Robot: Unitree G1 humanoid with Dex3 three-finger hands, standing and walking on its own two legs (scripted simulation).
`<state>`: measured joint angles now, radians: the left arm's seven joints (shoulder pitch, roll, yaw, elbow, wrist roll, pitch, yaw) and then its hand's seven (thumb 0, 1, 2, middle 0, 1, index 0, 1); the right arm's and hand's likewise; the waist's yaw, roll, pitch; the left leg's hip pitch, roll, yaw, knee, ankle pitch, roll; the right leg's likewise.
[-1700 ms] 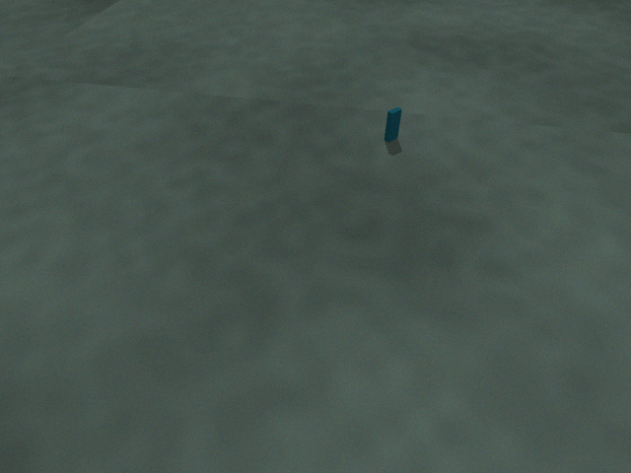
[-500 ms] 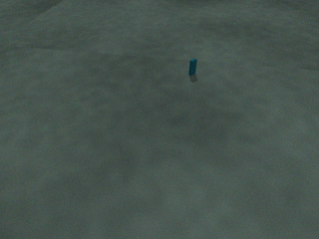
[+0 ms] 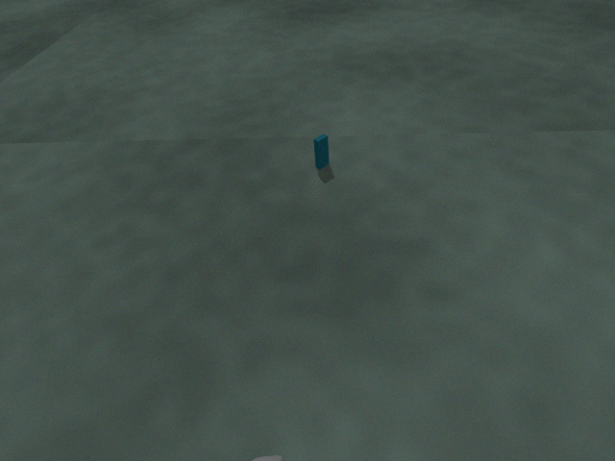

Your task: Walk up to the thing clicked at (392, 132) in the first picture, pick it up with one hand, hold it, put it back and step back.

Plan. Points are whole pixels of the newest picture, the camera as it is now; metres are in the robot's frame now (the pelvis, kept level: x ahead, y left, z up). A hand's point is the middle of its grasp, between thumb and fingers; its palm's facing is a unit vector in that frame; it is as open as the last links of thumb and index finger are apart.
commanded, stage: walk up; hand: left
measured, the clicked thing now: (321, 152) +1.71 +0.16 -0.69
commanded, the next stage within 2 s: none
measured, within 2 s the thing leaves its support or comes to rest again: neither
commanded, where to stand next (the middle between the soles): +1.38 -0.01 m, yaw -4 degrees
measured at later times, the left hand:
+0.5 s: hand (202, 299) +0.43 +0.28 -0.13, palm faces -0.11 -0.92 -0.39, open 7.4 cm
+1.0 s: hand (239, 242) +0.59 +0.24 -0.14, palm faces -0.05 -0.92 -0.39, open 7.4 cm
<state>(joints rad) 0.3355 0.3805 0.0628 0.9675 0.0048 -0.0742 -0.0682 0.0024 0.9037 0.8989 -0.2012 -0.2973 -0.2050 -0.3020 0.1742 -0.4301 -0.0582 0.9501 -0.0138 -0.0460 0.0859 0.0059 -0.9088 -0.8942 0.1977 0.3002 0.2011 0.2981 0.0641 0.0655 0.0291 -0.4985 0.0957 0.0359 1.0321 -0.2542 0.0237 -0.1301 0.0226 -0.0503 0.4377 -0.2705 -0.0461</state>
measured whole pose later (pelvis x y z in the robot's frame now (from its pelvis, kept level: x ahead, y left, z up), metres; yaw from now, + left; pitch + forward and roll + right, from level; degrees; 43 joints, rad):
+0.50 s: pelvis +0.31 +0.01 -0.01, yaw -4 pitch -2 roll +2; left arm 0.23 0.45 0.05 0.86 -0.01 -0.07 -0.06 0.01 0.91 0.90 -0.20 -0.30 -0.20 -0.30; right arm 0.29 -0.40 -0.05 0.86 -0.01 -0.09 0.05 0.00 -0.90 -0.89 0.20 0.30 0.21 0.30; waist -0.03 -0.04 0.06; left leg -0.12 0.06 0.13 0.46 -0.30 -0.01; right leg -0.52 -0.07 0.03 0.91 -0.32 -0.01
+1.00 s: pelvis +0.57 -0.04 -0.01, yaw -4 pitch -1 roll -2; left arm 0.38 0.41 0.05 0.91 0.01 -0.10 -0.04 0.01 0.90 0.90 -0.20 -0.30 -0.21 -0.30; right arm 0.21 -0.44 -0.07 0.88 -0.02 -0.03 0.10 0.00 -0.91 -0.89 0.20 0.30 0.20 0.30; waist 0.06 0.05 0.06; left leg -0.54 0.11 0.00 0.71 -0.14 0.00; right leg -0.08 0.00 -0.08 0.43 -0.33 -0.01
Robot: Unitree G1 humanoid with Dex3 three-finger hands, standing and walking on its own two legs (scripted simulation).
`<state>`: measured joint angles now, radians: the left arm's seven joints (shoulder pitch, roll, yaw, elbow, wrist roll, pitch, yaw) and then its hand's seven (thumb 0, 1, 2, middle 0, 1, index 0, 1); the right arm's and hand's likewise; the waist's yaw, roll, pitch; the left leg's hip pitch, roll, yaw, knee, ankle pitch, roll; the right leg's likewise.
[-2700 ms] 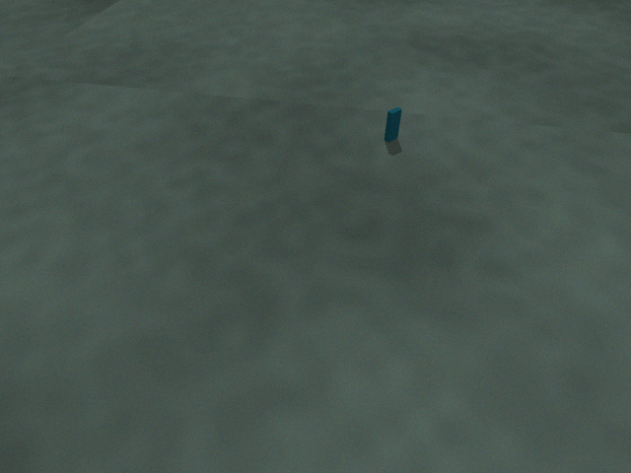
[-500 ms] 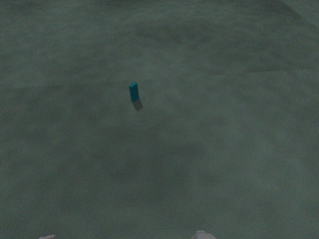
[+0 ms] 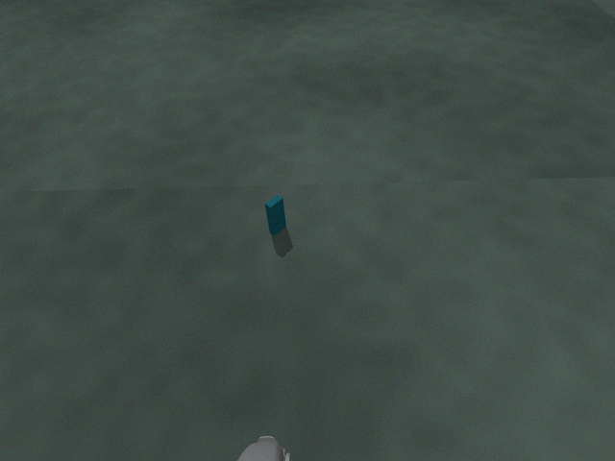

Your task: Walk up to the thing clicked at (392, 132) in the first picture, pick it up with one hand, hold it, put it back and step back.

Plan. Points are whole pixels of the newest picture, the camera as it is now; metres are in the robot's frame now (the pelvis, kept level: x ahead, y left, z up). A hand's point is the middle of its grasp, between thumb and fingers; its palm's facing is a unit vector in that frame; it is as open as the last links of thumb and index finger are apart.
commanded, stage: walk up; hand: left
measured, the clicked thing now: (276, 215) +1.13 +0.27 -0.68
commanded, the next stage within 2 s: none
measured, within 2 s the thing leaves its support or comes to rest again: neither
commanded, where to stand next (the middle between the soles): +0.81 +0.08 m, yaw -1 degrees
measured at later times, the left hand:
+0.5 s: hand (167, 332) +0.34 +0.30 -0.13, palm faces -0.07 -0.93 -0.37, open 7.4 cm
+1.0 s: hand (177, 279) +0.45 +0.31 -0.13, palm faces +0.03 -0.91 -0.41, open 7.4 cm
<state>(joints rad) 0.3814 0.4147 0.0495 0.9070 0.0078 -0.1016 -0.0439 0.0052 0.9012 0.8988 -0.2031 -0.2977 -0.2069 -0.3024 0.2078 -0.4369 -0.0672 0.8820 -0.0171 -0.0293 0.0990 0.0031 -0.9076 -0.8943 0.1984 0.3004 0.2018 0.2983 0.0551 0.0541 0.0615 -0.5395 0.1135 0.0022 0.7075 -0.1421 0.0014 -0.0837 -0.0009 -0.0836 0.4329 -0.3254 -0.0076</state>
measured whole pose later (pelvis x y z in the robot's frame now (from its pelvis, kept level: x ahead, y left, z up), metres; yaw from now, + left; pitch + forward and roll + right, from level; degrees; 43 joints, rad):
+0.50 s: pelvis +0.24 +0.03 +0.00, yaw +0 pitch -2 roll +2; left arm 0.21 0.42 0.05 0.89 0.00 -0.05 -0.07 0.00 0.91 0.90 -0.20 -0.30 -0.20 -0.30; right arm 0.35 -0.40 -0.05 0.86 0.00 -0.07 0.05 0.00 -0.90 -0.89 0.20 0.30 0.21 0.30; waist -0.03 -0.02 0.09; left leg -0.03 -0.01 0.11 0.45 -0.38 0.01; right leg -0.48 -0.09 -0.04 0.63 -0.13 -0.02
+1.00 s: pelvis +0.42 +0.03 +0.00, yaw +2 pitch -3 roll -2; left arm 0.35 0.41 0.06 0.86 0.02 -0.09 -0.04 0.00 0.90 0.90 -0.20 -0.30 -0.21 -0.30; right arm 0.28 -0.43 -0.07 0.90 -0.03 -0.01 0.08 0.00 -0.91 -0.89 0.20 0.30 0.20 0.30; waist 0.03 0.06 0.07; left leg -0.46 0.10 -0.01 0.66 -0.16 0.00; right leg -0.09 -0.01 -0.13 0.45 -0.31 -0.02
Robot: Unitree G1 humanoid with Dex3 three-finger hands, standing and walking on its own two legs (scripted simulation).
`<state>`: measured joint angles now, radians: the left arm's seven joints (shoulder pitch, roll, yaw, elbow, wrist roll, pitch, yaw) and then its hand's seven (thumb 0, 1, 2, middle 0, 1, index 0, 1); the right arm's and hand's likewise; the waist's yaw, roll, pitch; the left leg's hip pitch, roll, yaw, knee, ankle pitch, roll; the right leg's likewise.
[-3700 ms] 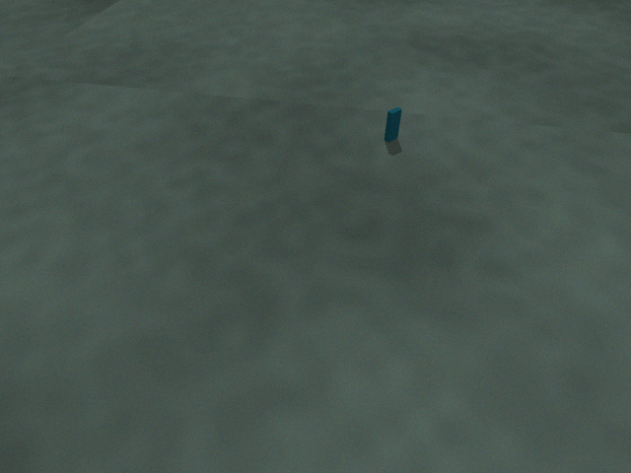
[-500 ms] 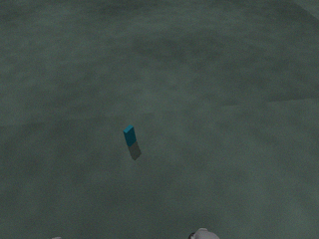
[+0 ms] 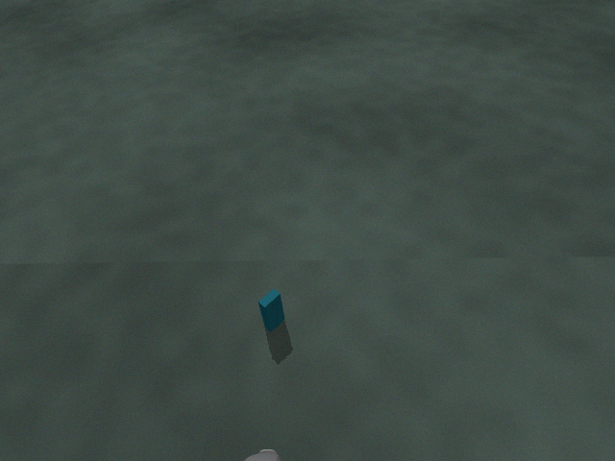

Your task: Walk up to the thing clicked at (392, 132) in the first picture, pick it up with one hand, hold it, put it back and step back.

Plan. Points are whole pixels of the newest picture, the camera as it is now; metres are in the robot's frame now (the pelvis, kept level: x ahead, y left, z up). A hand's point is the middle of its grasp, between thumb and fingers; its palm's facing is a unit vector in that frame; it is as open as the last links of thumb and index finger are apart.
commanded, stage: walk up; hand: left
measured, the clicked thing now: (272, 311) +0.71 +0.22 -0.68
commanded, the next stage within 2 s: none
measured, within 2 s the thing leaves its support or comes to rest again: neither
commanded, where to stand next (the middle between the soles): +0.39 +0.04 m, yaw -3 degrees
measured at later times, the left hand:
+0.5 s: hand (151, 395) +0.25 +0.29 -0.14, palm faces -0.09 -0.92 -0.38, open 7.4 cm
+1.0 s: hand (160, 346) +0.34 +0.32 -0.17, palm faces -0.05 -0.92 -0.38, open 7.4 cm
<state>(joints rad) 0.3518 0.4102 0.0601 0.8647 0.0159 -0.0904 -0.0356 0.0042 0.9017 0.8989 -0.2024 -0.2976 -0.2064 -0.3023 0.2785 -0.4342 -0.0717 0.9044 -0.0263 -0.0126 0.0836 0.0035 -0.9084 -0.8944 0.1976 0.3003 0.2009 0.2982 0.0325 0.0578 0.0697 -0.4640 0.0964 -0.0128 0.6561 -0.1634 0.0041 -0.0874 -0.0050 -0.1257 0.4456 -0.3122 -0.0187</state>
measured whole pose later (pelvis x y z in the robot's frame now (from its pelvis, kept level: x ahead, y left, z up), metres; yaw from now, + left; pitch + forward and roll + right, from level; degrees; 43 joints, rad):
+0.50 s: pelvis +0.17 +0.02 -0.01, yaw -2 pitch -3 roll +2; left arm 0.28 0.40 0.05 0.89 0.01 -0.05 -0.05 0.00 0.91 0.90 -0.20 -0.30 -0.20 -0.30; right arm 0.34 -0.41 -0.05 0.83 -0.01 -0.06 0.04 0.00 -0.90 -0.89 0.20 0.30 0.21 0.30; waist -0.02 0.00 0.10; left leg -0.11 0.02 0.10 0.54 -0.38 0.01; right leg -0.42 -0.08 -0.03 0.63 -0.19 -0.01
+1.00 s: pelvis +0.28 +0.04 -0.02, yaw -2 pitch -3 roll +0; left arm 0.28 0.42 0.03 0.88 0.00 -0.02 0.00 0.00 0.90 0.90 -0.20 -0.30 -0.20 -0.30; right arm 0.23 -0.38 -0.05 0.91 -0.02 -0.03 0.03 0.00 -0.91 -0.89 0.20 0.30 0.20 0.30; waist 0.03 -0.03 0.11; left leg -0.37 0.03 0.04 0.65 -0.23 0.00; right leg -0.30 -0.05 -0.01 0.77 -0.42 -0.01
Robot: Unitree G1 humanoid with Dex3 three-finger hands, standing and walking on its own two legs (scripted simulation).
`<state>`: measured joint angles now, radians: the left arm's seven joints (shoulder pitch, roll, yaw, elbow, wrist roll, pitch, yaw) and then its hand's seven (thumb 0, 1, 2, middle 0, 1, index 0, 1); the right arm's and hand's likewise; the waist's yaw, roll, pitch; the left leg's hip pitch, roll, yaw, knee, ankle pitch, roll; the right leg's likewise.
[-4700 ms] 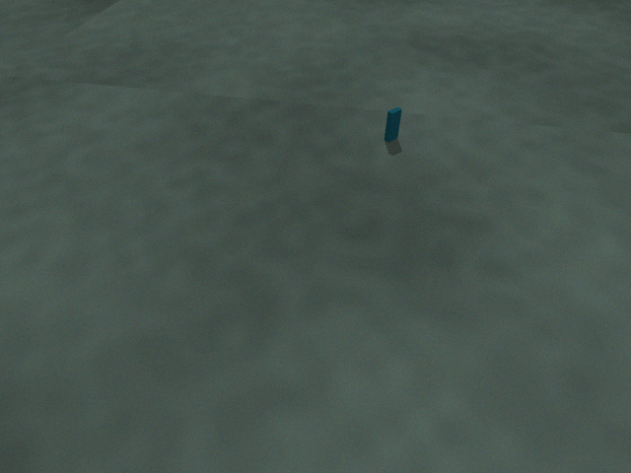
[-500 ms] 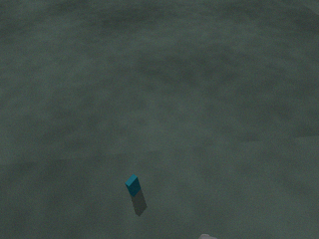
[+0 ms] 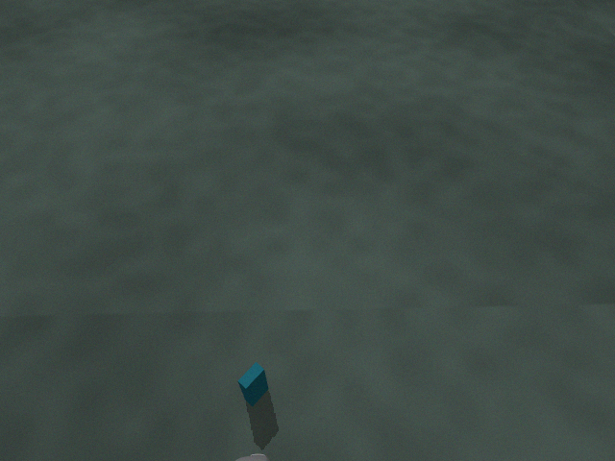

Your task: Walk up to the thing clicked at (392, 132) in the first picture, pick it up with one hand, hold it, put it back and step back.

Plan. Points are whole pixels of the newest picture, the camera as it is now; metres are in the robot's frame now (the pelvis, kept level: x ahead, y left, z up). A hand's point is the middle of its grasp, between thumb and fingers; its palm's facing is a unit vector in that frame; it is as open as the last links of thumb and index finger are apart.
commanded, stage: walk up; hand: left
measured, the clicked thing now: (254, 385) +0.42 +0.19 -0.67
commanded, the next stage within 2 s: stand in 1.42 s
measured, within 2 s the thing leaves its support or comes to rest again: neither
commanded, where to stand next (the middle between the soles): +0.10 +0.00 m, yaw +0 degrees
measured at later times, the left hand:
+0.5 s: hand out of the picture +0.11 +0.26 -0.13, palm faces -0.03 -0.92 -0.40, open 7.4 cm
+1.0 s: hand out of the picture +0.15 +0.24 -0.13, palm faces -0.03 -0.94 -0.33, open 7.4 cm
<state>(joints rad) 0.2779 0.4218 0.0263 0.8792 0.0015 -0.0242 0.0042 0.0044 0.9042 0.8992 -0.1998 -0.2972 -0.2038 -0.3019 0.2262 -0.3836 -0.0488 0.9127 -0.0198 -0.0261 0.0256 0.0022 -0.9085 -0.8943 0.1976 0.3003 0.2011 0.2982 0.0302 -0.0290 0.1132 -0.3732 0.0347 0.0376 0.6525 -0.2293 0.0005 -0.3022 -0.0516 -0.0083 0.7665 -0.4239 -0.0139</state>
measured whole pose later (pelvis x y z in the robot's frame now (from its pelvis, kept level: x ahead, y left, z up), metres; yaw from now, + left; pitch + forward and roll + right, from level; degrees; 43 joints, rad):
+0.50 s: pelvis +0.04 -0.01 +0.01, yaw -1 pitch -3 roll +0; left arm 0.19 0.37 0.01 1.01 0.01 -0.03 0.00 0.00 0.91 0.90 -0.20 -0.30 -0.20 -0.30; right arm 0.17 -0.38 0.00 1.01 0.01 -0.02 0.01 0.00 -0.91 -0.89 0.20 0.30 0.20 0.30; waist 0.01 0.04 0.07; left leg -0.28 0.04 0.02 0.59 -0.27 -0.02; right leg -0.25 -0.03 -0.03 0.60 -0.31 0.01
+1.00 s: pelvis +0.05 -0.01 +0.03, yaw -1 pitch -2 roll +0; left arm 0.08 0.35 0.00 1.13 0.00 -0.01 -0.01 0.00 0.91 0.90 -0.20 -0.30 -0.20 -0.30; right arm 0.10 -0.37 0.01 1.13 0.00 -0.02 0.01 0.00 -0.91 -0.89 0.20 0.30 0.20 0.30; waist 0.00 0.00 0.05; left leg -0.17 0.04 0.01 0.41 -0.20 -0.02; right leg -0.13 -0.02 -0.04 0.39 -0.22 0.01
